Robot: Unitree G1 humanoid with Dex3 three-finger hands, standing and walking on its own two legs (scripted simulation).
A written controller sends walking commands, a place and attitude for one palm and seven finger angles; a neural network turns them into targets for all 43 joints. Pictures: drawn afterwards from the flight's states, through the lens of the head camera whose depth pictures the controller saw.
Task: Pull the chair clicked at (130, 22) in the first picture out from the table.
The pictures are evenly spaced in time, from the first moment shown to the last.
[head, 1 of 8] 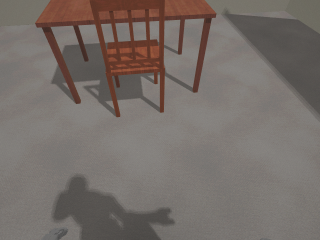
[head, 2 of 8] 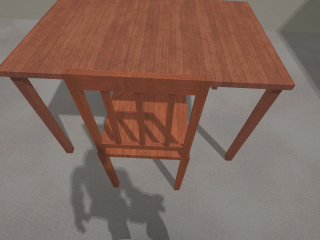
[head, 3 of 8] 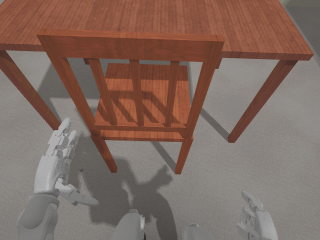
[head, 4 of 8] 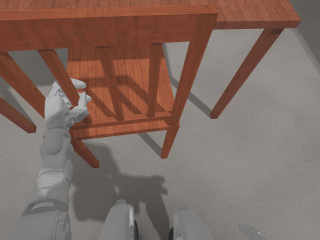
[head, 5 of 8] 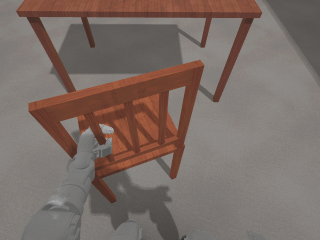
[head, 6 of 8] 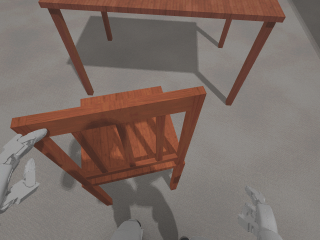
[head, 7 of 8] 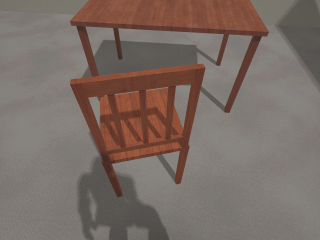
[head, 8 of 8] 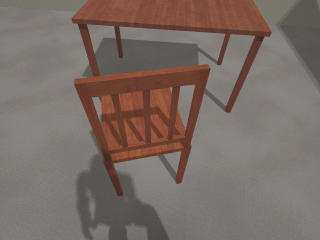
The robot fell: no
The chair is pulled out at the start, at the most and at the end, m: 0.00 0.53 0.53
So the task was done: yes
